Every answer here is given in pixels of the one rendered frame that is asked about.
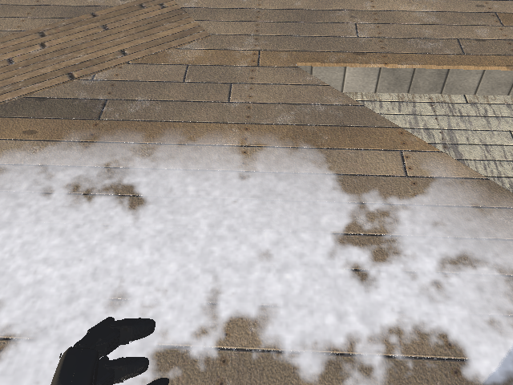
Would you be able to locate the left robot hand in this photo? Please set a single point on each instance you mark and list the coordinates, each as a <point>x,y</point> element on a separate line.
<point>81,364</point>

